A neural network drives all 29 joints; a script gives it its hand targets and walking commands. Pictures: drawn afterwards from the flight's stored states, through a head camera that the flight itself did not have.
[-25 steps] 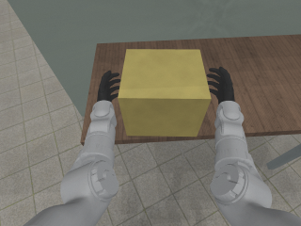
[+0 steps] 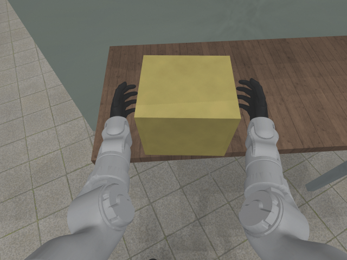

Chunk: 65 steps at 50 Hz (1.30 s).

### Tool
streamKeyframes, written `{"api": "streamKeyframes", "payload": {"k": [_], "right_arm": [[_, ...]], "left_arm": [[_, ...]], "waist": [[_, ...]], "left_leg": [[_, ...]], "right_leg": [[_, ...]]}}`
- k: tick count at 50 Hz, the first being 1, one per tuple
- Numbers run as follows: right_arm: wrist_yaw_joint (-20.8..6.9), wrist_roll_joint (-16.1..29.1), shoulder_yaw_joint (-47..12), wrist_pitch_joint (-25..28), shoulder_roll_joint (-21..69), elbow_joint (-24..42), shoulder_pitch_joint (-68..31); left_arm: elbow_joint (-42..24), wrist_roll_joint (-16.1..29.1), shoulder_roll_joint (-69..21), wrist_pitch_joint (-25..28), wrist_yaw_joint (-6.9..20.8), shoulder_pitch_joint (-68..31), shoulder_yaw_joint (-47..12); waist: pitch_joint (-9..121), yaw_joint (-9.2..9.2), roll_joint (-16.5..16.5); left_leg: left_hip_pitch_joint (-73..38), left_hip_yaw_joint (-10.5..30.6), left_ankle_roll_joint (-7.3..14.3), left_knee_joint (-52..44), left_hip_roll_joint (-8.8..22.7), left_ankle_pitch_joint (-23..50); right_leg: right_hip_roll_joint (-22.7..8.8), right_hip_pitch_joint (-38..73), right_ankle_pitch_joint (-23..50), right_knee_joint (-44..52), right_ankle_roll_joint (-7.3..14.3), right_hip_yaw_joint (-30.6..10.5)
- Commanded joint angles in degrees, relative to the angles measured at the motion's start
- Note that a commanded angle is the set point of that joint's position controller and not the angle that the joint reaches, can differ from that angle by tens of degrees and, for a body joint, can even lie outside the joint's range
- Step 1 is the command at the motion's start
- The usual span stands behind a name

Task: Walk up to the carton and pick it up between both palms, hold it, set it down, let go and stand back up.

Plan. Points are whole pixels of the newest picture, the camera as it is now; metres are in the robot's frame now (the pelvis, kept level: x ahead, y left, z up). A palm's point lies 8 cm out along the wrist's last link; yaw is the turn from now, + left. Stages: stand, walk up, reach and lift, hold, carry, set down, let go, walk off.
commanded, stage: set down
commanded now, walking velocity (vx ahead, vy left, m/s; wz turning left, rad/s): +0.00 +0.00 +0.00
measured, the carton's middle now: (185, 107) +0.51 +0.00 -0.02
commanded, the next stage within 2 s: none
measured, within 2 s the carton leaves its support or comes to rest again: rests again in 0.16 s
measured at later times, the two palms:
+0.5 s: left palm (120, 106) +0.46 +0.17 +0.05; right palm (254, 109) +0.45 -0.16 +0.05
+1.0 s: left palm (101, 109) +0.45 +0.21 +0.05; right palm (274, 102) +0.47 -0.21 +0.06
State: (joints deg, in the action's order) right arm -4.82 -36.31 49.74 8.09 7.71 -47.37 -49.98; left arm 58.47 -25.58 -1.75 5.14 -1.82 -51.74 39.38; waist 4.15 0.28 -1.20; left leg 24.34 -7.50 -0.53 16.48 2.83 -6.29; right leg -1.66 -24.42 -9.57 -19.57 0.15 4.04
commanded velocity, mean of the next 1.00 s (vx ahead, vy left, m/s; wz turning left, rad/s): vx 0.00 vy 0.00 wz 0.00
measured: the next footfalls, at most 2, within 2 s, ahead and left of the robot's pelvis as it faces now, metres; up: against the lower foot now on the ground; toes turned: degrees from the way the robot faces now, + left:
none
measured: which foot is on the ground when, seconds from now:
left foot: down 0.00-1.00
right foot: down 0.00-1.00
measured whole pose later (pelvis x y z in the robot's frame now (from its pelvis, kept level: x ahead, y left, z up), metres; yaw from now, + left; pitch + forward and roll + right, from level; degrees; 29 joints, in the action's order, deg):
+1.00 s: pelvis -0.02 -0.01 -0.03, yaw +1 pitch +31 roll -1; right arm -0.3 16.4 1.2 12.5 -18.9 -83.0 -65.4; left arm 92.5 21.5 18.7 17.7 -3.8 -68.8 -9.6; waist 18.6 -0.5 -0.9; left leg 52.6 -2.3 -2.3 32.0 5.0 -9.9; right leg 0.1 -50.2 -12.0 -31.5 2.0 6.0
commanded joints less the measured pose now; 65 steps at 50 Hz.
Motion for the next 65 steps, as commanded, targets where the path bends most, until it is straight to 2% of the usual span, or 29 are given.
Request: {"api": "streamKeyframes", "payload": {"k": [1, 5, 6, 8, 10, 12, 19, 22, 23, 24, 26, 29, 31, 32, 35, 40, 42, 44, 47, 49, 50, 55, 56, 57, 58, 61, 62, 64, 65], "right_arm": [[-5.72, -0.77, -13.08, 0.71, 14.46, -2.68, -26.61], [-4.65, -0.84, -12.43, 0.41, 10.43, -3.51, -25.49], [-4.49, -0.56, -11.84, 0.62, 9.17, -2.62, -26.38], [-3.87, 0.51, -12.13, 0.60, 7.43, -3.73, -25.98], [-3.14, 2.72, -12.71, 0.53, 4.64, -4.42, -26.42], [-1.92, 5.02, -13.63, 0.40, 0.96, -5.52, -26.08], [1.90, 15.52, -20.69, -0.34, -8.64, -10.40, -31.09], [4.22, 23.04, -25.89, 0.80, -14.75, -12.88, -33.42], [4.62, 25.40, -26.63, 1.57, -17.11, -15.00, -34.71], [5.08, 27.25, -28.31, 1.99, -18.41, -16.24, -34.66], [5.87, 31.22, -30.99, 2.96, -21.87, -18.02, -36.19], [6.55, 34.56, -34.08, 4.20, -25.68, -21.55, -37.80], [6.50, 36.46, -35.94, 4.90, -26.49, -24.54, -37.04], [6.63, 37.23, -37.57, 5.42, -26.89, -24.96, -36.59], [6.87, 40.51, -39.91, 7.26, -28.84, -26.18, -38.74], [6.72, 46.73, -45.40, 7.67, -31.17, -26.07, -40.74], [6.44, 49.75, -46.86, 8.08, -33.20, -25.10, -42.17], [5.55, 50.74, -47.29, 7.98, -34.20, -26.34, -44.12], [4.27, 53.20, -47.81, 7.46, -37.02, -24.98, -46.96], [3.67, 54.58, -49.41, 6.79, -36.93, -27.02, -47.20], [3.34, 55.81, -50.36, 6.65, -37.44, -26.03, -46.82], [2.85, 58.99, -54.59, 4.65, -38.04, -29.41, -47.70], [2.80, 59.77, -55.16, 4.08, -38.54, -29.91, -48.36], [2.64, 60.23, -55.50, 3.74, -38.82, -30.85, -48.51], [2.64, 60.80, -56.10, 3.41, -39.16, -29.76, -49.13], [2.76, 60.90, -54.24, 2.97, -41.62, -30.32, -50.09], [2.80, 60.59, -54.29, 2.63, -41.68, -29.14, -51.83], [2.64, 59.86, -53.65, 1.68, -42.46, -28.70, -52.36], [2.43, 60.30, -54.25, 0.98, -42.39, -28.38, -53.14]], "left_arm": [[-2.27, -0.82, -12.65, 2.11, 4.20, -31.60, -9.58], [-1.83, -0.44, -8.29, 2.73, 3.56, -31.77, -9.07], [-2.81, -0.25, -8.03, 2.84, 3.14, -32.28, -9.19], [-1.92, 0.59, -5.53, 2.87, 2.31, -32.02, -9.86], [-1.97, 1.60, -3.34, 3.17, 1.22, -32.70, -10.50], [-2.10, 3.43, -0.58, 3.55, 0.01, -32.38, -12.15], [5.75, 13.69, 10.86, 5.03, -3.58, -35.97, -19.03], [8.89, 20.08, 14.97, 6.26, -5.57, -37.74, -24.07], [8.52, 22.64, 14.23, 6.96, -6.25, -40.24, -27.40], [10.71, 24.46, 15.21, 7.29, -6.45, -40.41, -28.80], [12.85, 27.88, 18.00, 8.43, -6.61, -41.63, -31.06], [20.92, 31.07, 21.51, 9.77, -5.17, -41.55, -32.80], [23.32, 33.36, 21.19, 11.03, -4.26, -40.69, -35.82], [25.10, 33.76, 22.11, 11.82, -3.76, -39.69, -35.38], [25.17, 36.05, 24.27, 14.13, -2.86, -41.98, -37.21], [29.39, 40.67, 28.03, 15.32, -1.18, -42.61, -40.92], [26.74, 42.67, 28.54, 16.03, -1.07, -45.06, -43.54], [26.65, 45.49, 25.84, 16.19, -1.44, -47.72, -47.61], [22.17, 47.49, 26.89, 15.80, -2.03, -52.45, -50.29], [22.73, 48.55, 26.95, 15.39, -2.07, -52.54, -51.41], [21.42, 48.10, 27.98, 14.91, -2.03, -52.29, -50.41], [25.13, 48.47, 29.54, 11.62, -1.09, -48.63, -50.10], [25.53, 48.40, 30.81, 11.08, -0.75, -49.37, -49.92], [25.37, 47.72, 30.16, 10.27, -0.72, -49.35, -50.05], [24.69, 47.74, 30.19, 9.71, -0.67, -49.20, -50.04], [21.99, 48.20, 29.88, 8.33, -1.08, -51.73, -51.11], [21.37, 48.52, 29.38, 7.61, -1.26, -52.69, -50.81], [20.53, 48.98, 28.83, 6.35, -1.64, -53.14, -51.36], [20.91, 49.14, 28.87, 5.42, -1.78, -52.65, -51.25]], "waist": [[31.95, 0.78, 0.12], [31.85, 0.57, -0.06], [33.61, 0.60, 1.26], [33.09, 0.51, 0.25], [33.61, 1.07, 1.75], [35.21, 0.29, 3.48], [41.47, 1.11, 0.75], [48.21, 0.97, 3.26], [52.72, -0.04, 6.00], [53.62, 0.07, 6.25], [57.80, 0.61, 6.42], [53.88, 1.23, 3.32], [53.09, -0.10, 1.11], [53.10, 0.23, -0.77], [54.47, -0.11, -0.08], [53.92, -0.76, -3.05], [56.99, -0.74, -0.32], [58.55, -1.72, 2.31], [62.42, -0.96, 6.43], [62.84, -0.60, 5.92], [63.96, 0.67, 5.21], [59.18, 1.32, -0.58], [56.76, 1.74, -0.78], [56.40, 0.73, -0.71], [56.54, 1.77, -0.81], [56.39, -0.06, 1.41], [56.59, 0.89, 0.47], [56.96, 1.09, 1.29], [55.54, 1.11, -0.28]], "left_leg": [[-20.77, -0.23, 1.90, 4.07, -1.26, 18.72], [-18.18, -0.65, 1.98, 3.46, -1.79, 15.87], [-19.48, -0.45, 1.77, 3.82, -1.49, 16.32], [-20.52, -0.39, 1.65, 4.58, -1.32, 18.29], [-20.79, 0.08, 1.22, 5.85, -1.03, 19.62], [-21.89, 0.67, 0.96, 6.81, -0.86, 21.52], [-10.92, 1.44, 1.69, 7.85, -1.13, 16.30], [-14.67, 3.03, 0.42, 12.18, -0.43, 24.96], [-18.73, 3.90, -0.84, 14.07, 0.51, 28.59], [-20.47, 4.44, -1.46, 15.44, 0.75, 30.59], [-20.81, 4.78, -2.23, 17.77, 1.02, 34.27], [-12.11, 4.24, -2.70, 17.76, 0.43, 30.19], [-5.83, 4.16, -2.96, 16.53, -0.21, 26.55], [-3.09, 4.10, -2.78, 16.35, -0.56, 26.17], [-0.31, 4.34, -2.99, 16.74, -1.18, 25.38], [12.08, 3.55, -1.86, 14.23, -2.13, 14.37], [11.04, 3.86, -2.23, 14.50, -2.28, 14.89], [5.52, 4.71, -3.39, 16.65, -1.66, 15.89], [-3.39, 4.94, -4.51, 19.62, -0.98, 19.12], [0.08, 4.69, -4.51, 20.70, -1.32, 18.83], [1.75, 4.44, -3.63, 20.26, -1.40, 18.32], [11.11, 3.85, -2.23, 17.94, -2.45, 13.18], [11.59, 3.80, -1.97, 17.00, -2.66, 11.50], [11.23, 4.00, -2.01, 16.77, -2.39, 11.96], [11.53, 4.02, -1.76, 16.70, -2.61, 12.29], [5.01, 4.89, -3.03, 16.70, -2.08, 15.51], [2.92, 5.03, -2.79, 17.22, -1.80, 15.71], [1.66, 5.09, -3.45, 16.79, -1.62, 15.48], [0.68, 5.14, -3.11, 16.69, -1.57, 14.94]], "right_leg": [[1.63, 5.75, 14.03, 0.84, -3.85, 3.21], [1.43, 7.68, 14.37, 0.34, -4.05, 2.76], [1.60, 6.42, 13.07, 0.64, -3.82, 3.06], [1.82, 4.63, 12.78, 0.95, -3.50, 2.97], [1.87, 2.47, 12.04, 0.97, -3.19, 2.66], [1.81, 0.45, 12.41, 0.84, -2.83, 2.47], [1.75, 1.56, 16.34, -1.92, -2.43, 0.13], [2.49, -4.74, 20.82, -3.36, -1.90, -0.12], [3.16, -9.71, 19.75, -3.66, -1.31, 0.71], [3.35, -12.48, 18.62, -2.82, -0.90, 0.69], [3.64, -13.56, 21.07, -3.94, -0.58, 0.86], [3.24, -7.60, 25.51, -5.65, -1.07, 0.59], [3.23, -2.00, 30.18, -8.29, -1.72, 0.86], [2.99, 0.86, 33.30, -9.32, -2.22, 0.46], [2.77, 2.45, 35.66, -11.44, -3.33, 0.68], [1.84, 11.99, 39.71, -14.37, -4.55, -1.64], [1.64, 9.81, 37.97, -14.75, -4.63, -1.69], [2.66, 0.03, 30.48, -13.94, -3.82, 0.10], [3.52, -10.87, 22.70, -12.40, -2.20, 1.41], [3.56, -8.93, 23.79, -13.32, -1.74, 0.89], [3.28, -6.60, 25.09, -13.76, -2.16, 0.20], [2.95, 2.26, 29.52, -15.75, -3.95, -0.49], [2.94, 3.66, 28.58, -15.08, -4.31, -0.60], [2.90, 3.27, 28.47, -14.64, -4.29, -0.98], [2.85, 4.15, 28.63, -14.63, -4.42, -1.18], [3.76, -0.69, 26.95, -13.36, -4.05, 0.18], [3.89, -1.80, 24.95, -12.55, -4.06, -0.16], [4.21, -2.98, 23.36, -11.95, -3.37, 0.41], [4.54, -3.38, 22.97, -11.46, -3.52, 0.46]]}}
